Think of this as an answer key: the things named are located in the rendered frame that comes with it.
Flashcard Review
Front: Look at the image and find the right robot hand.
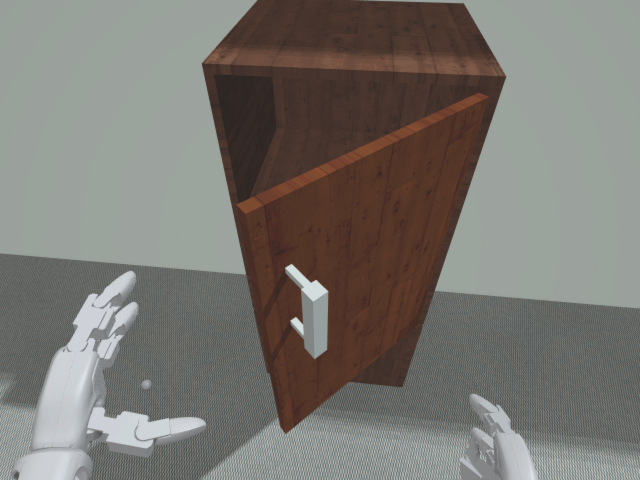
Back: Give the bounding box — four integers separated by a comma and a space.
460, 394, 538, 480

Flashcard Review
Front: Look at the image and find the left robot hand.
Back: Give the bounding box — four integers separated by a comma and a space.
30, 271, 206, 458

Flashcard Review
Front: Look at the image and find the cupboard door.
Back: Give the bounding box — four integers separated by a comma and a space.
236, 93, 489, 434

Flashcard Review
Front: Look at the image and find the handle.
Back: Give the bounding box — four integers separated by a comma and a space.
285, 264, 328, 359

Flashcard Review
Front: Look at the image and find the left robot forearm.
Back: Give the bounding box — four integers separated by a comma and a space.
11, 448, 93, 480

